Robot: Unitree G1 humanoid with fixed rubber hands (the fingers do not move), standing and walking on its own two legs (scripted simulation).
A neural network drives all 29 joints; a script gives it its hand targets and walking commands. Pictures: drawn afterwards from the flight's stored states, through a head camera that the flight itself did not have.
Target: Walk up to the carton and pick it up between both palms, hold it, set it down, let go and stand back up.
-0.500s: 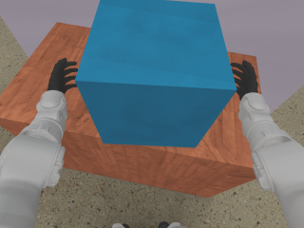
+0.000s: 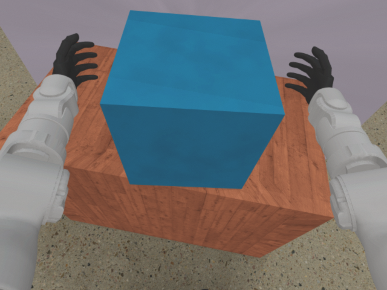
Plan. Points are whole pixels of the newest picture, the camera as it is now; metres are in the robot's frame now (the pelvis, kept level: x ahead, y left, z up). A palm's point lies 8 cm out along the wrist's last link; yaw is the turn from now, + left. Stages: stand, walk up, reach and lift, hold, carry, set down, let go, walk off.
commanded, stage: set down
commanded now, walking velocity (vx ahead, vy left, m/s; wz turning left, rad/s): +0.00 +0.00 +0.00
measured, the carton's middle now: (190, 107) +0.53 -0.01 +0.03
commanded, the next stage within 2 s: none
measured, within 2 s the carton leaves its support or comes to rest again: neither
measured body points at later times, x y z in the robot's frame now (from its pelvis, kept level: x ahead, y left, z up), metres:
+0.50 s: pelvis +0.02 +0.00 +0.02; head +0.07 +0.02 +0.47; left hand +0.51 +0.23 +0.22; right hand +0.48 -0.26 +0.22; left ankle +0.03 +0.12 -0.72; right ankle +0.03 -0.10 -0.72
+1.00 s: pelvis +0.02 +0.01 +0.03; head +0.06 +0.02 +0.48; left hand +0.45 +0.25 +0.15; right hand +0.43 -0.25 +0.14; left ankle +0.03 +0.12 -0.72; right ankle +0.03 -0.10 -0.72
